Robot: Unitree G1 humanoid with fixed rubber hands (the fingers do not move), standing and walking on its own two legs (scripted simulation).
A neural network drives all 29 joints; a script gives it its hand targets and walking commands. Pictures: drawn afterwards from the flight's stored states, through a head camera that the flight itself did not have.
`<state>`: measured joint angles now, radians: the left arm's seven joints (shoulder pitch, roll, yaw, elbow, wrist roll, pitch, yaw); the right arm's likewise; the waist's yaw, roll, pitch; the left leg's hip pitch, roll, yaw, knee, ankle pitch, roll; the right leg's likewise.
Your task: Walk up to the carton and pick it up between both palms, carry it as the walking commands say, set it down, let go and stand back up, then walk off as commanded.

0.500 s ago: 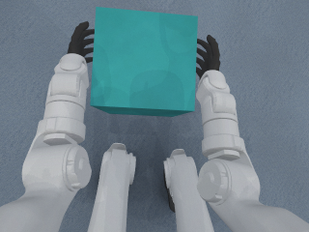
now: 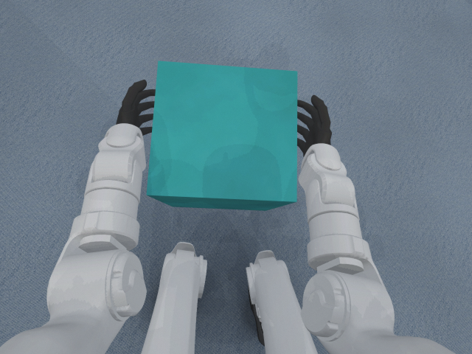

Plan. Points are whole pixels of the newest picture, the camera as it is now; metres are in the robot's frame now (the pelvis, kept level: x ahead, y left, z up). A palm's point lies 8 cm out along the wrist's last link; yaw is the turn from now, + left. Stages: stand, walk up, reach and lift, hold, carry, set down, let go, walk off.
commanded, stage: reach and lift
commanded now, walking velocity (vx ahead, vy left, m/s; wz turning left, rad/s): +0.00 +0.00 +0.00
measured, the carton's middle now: (223, 151) +0.46 +0.03 -0.13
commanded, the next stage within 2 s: none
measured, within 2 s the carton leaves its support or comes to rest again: neither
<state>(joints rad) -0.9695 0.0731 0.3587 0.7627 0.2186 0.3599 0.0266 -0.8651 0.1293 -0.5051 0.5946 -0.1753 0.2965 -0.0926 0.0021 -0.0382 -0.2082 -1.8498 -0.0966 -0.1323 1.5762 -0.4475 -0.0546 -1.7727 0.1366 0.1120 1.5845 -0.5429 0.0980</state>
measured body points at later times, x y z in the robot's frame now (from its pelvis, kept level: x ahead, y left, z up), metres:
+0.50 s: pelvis +0.02 +0.00 +0.06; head +0.21 +0.04 +0.47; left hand +0.46 +0.18 +0.00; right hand +0.45 -0.12 +0.02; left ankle +0.10 +0.13 -0.51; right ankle +0.08 -0.15 -0.51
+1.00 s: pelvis +0.05 +0.00 +0.13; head +0.19 +0.03 +0.56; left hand +0.44 +0.18 +0.07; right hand +0.44 -0.13 +0.09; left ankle +0.10 +0.13 -0.51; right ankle +0.08 -0.15 -0.51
